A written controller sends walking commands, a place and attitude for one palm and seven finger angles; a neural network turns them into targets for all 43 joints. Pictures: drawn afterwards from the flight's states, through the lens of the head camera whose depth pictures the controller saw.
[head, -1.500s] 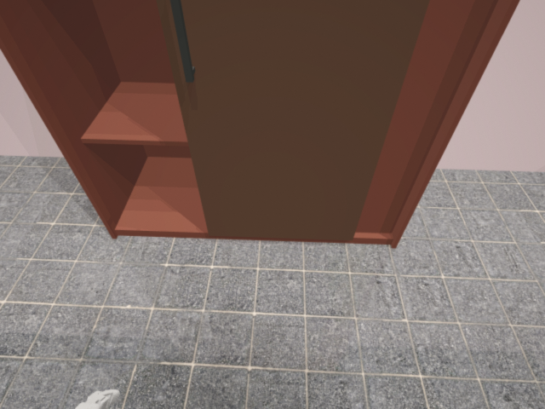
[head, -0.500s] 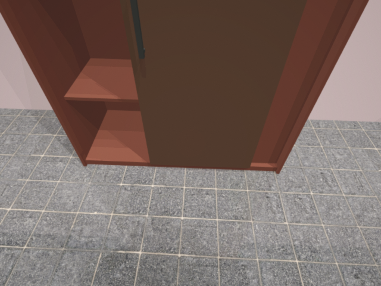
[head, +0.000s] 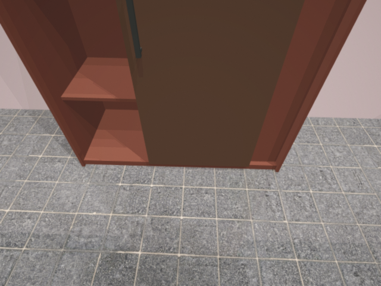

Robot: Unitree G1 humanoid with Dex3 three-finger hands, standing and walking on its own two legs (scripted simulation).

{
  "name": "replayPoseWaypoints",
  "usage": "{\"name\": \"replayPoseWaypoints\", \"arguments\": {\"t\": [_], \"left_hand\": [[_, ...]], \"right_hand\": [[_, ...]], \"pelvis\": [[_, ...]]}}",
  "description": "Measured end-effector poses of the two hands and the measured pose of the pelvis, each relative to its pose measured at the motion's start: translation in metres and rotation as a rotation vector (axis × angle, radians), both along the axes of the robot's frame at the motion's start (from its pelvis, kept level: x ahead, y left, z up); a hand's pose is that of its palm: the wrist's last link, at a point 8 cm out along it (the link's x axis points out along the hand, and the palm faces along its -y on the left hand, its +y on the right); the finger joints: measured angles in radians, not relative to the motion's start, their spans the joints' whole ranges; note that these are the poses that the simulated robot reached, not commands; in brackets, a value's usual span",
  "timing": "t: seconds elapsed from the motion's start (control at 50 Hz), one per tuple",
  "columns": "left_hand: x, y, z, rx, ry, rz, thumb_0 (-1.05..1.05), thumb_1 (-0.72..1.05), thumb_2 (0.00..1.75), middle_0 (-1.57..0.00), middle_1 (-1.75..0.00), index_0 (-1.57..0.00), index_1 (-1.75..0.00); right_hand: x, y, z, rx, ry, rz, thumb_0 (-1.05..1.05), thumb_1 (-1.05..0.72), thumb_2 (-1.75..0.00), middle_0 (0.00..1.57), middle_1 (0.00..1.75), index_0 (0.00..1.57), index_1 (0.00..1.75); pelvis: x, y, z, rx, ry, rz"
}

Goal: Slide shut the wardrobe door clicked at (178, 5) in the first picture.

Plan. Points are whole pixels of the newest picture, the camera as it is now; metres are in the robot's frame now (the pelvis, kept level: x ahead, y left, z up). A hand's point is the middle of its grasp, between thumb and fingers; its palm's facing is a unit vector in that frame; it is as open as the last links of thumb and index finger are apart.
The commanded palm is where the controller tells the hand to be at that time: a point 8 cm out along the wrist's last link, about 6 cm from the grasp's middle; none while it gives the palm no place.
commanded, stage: walk to a spot facing it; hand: right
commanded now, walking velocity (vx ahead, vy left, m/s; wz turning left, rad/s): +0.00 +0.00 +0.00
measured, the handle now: (133, 14) +0.91 +0.25 +0.18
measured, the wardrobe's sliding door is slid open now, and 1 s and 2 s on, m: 0.43 0.43 0.43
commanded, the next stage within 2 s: none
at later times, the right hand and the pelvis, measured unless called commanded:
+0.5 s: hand out of the picture +0.06 -0.17 -0.18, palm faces -0.16 +0.95 -0.28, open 7.4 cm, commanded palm none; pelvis -0.02 +0.03 -0.03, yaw +12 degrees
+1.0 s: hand out of the picture +0.11 -0.20 -0.19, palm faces -0.38 +0.90 -0.23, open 7.4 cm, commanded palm none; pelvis -0.03 -0.03 -0.01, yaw +28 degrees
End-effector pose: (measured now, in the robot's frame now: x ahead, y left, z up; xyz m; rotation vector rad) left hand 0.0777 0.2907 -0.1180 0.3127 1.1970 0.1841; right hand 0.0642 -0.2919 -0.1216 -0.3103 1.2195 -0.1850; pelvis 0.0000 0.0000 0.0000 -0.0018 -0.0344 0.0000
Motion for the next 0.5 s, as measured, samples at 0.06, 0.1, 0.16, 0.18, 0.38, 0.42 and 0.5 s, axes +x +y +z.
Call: {"name": "replayPoseWaypoints", "arguments": {"t": [0.06, 0.1, 0.16, 0.18, 0.38, 0.42, 0.5], "left_hand": [[0.002, 0.000, 0.000, -0.001, -0.003, -0.002, 0.01, 0.91, 0.90, -0.20, -0.30, -0.20, -0.30], [0.003, 0.000, 0.000, 0.000, -0.005, -0.002, 0.01, 0.91, 0.90, -0.20, -0.30, -0.20, -0.30], [0.003, -0.001, -0.001, 0.001, -0.016, 0.013, 0.01, 0.91, 0.90, -0.20, -0.30, -0.20, -0.30], [0.002, -0.003, -0.002, -0.002, -0.021, 0.023, 0.01, 0.91, 0.90, -0.20, -0.30, -0.20, -0.30], [-0.042, -0.018, -0.031, -0.091, -0.019, 0.155, 0.00, 0.91, 0.90, -0.20, -0.30, -0.20, -0.30], [-0.054, -0.015, -0.040, -0.113, -0.012, 0.186, 0.00, 0.91, 0.90, -0.20, -0.30, -0.20, -0.30], [-0.073, -0.004, -0.055, -0.137, 0.015, 0.243, 0.01, 0.91, 0.90, -0.20, -0.30, -0.20, -0.30]], "right_hand": [[0.001, 0.000, 0.001, -0.001, -0.002, 0.000, 0.01, -0.90, -0.89, 0.20, 0.30, 0.20, 0.30], [0.002, 0.000, 0.001, -0.002, -0.002, 0.000, 0.01, -0.90, -0.89, 0.20, 0.30, 0.20, 0.30], [0.003, 0.001, -0.001, -0.005, 0.005, 0.001, 0.01, -0.90, -0.89, 0.20, 0.30, 0.20, 0.30], [0.002, 0.003, -0.002, -0.003, 0.012, 0.004, 0.01, -0.90, -0.89, 0.20, 0.30, 0.20, 0.30], [-0.003, 0.045, -0.024, 0.054, 0.082, 0.080, 0.01, -0.91, -0.89, 0.20, 0.30, 0.20, 0.30], [-0.003, 0.057, -0.025, 0.057, 0.086, 0.095, 0.01, -0.91, -0.89, 0.20, 0.30, 0.20, 0.30], [-0.007, 0.078, -0.026, 0.052, 0.068, 0.124, 0.01, -0.91, -0.89, 0.20, 0.30, 0.20, 0.30]], "pelvis": [[0.001, 0.000, 0.000, 0.000, 0.000, 0.000], [0.001, 0.000, 0.000, 0.000, 0.001, 0.004], [0.000, 0.000, -0.001, -0.001, 0.004, 0.024], [0.000, 0.000, -0.002, -0.001, 0.006, 0.033], [-0.013, 0.012, -0.018, -0.037, -0.001, 0.154], [-0.015, 0.019, -0.021, -0.039, -0.006, 0.181], [-0.021, 0.030, -0.028, -0.025, -0.001, 0.207]]}}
